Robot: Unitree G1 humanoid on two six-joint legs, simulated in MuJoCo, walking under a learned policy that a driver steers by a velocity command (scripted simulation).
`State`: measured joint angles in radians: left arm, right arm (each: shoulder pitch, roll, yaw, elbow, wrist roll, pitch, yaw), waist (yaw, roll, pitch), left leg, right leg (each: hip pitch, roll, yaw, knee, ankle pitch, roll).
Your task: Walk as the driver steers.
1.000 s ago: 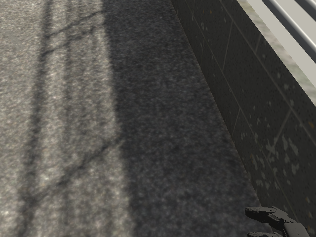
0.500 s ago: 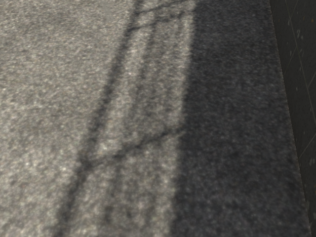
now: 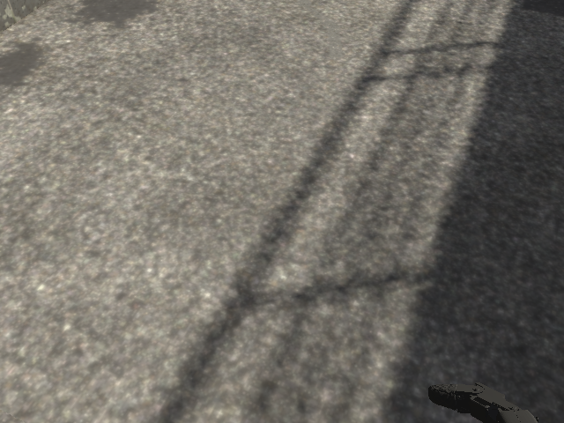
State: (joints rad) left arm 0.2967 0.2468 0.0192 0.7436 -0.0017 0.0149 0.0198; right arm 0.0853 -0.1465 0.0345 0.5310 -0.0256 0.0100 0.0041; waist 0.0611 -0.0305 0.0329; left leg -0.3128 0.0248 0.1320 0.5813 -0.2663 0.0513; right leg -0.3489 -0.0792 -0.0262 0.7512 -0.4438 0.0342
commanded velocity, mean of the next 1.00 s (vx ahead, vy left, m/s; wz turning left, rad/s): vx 0.51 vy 0.00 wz -0.37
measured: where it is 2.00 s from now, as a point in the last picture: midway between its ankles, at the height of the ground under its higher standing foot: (454, 209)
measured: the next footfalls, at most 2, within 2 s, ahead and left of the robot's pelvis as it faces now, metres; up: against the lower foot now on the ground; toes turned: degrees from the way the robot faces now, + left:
right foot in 0.42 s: +0.02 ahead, -0.19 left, +0.00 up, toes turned -20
left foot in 0.82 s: +0.50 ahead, -0.26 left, +0.00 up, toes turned -24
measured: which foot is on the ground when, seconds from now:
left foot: down 0.00-0.42, up 0.44-0.80, down 0.82-1.00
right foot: up 0.00-0.40, down 0.42-0.80, up 0.82-1.00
